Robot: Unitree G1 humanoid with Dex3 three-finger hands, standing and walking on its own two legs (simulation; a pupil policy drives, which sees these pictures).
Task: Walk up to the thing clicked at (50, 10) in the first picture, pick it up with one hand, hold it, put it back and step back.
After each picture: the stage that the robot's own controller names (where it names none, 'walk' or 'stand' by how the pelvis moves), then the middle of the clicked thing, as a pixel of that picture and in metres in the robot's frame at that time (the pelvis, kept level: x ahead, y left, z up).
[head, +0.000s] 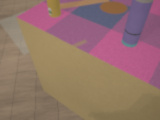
stand; (53, 4) +0.81 +0.16 +0.06
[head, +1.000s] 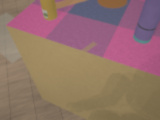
rise first; (48, 5) +0.72 +0.15 +0.09
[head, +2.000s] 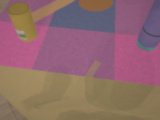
rise first; (23, 22) +0.52 +0.21 +0.12
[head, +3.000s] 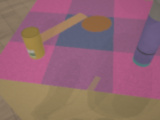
stand; (34, 43) +0.51 +0.21 +0.06
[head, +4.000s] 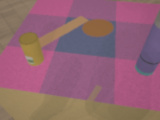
stand; (32, 49) +0.48 +0.21 +0.06
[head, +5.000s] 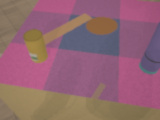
stand; (36, 46) +0.48 +0.20 +0.06
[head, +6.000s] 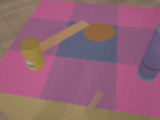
stand; (33, 54) +0.46 +0.21 +0.06
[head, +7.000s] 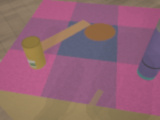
stand; (34, 53) +0.47 +0.20 +0.06
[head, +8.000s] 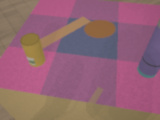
rise first; (33, 50) +0.47 +0.20 +0.06
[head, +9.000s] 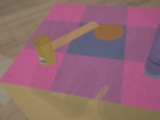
rise first; (45, 51) +0.49 +0.21 +0.06
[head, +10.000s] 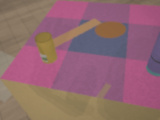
go down; (46, 48) +0.49 +0.20 +0.07
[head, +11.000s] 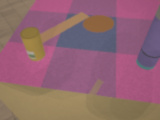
go down; (33, 44) +0.50 +0.19 +0.07
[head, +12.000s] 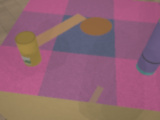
go down; (29, 49) +0.47 +0.19 +0.07
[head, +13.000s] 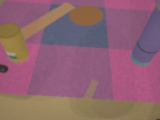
close in; (14, 43) +0.46 +0.21 +0.10
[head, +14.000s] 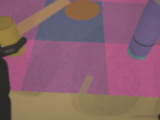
close; (9, 37) +0.48 +0.21 +0.11
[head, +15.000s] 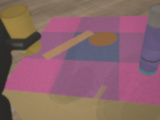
lift; (22, 31) +0.35 +0.17 +0.30
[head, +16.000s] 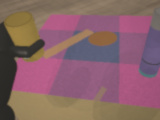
hold; (26, 38) +0.34 +0.17 +0.27
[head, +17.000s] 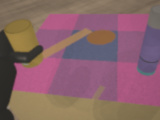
hold; (25, 44) +0.34 +0.17 +0.25
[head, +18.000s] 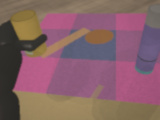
crouch; (30, 34) +0.38 +0.16 +0.26
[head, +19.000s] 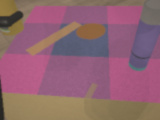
crouch; (5, 12) +0.46 +0.21 +0.27
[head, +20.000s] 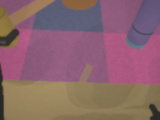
lower; (1, 28) +0.50 +0.21 +0.12
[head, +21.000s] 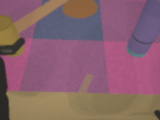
lower; (8, 37) +0.47 +0.21 +0.11
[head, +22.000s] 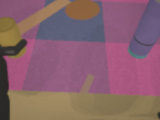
lower; (10, 38) +0.47 +0.20 +0.11
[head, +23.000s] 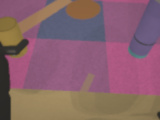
lower; (12, 38) +0.47 +0.20 +0.11
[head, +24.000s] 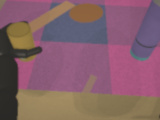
open; (23, 43) +0.46 +0.18 +0.11
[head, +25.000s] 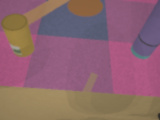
sink last; (19, 36) +0.46 +0.17 +0.11
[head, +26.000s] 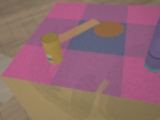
sink last; (52, 48) +0.49 +0.18 +0.08
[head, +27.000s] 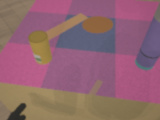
stand; (41, 48) +0.47 +0.18 +0.07
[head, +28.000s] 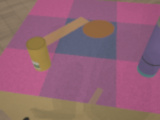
stand; (39, 54) +0.44 +0.18 +0.07
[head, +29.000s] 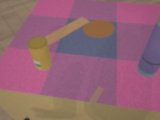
stand; (40, 54) +0.45 +0.18 +0.07
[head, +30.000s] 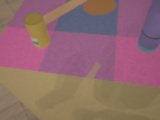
walk; (38, 31) +0.51 +0.19 +0.09
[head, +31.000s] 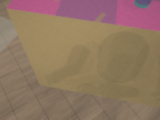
walk; out of the picture +0.77 +0.13 +0.08
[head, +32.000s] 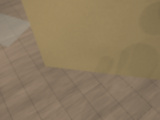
stand; out of the picture +1.09 +0.23 +0.09
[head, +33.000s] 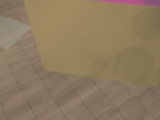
stand; out of the picture +1.08 +0.20 +0.07
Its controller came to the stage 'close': yes
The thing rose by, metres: 0.21
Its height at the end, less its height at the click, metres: +0.00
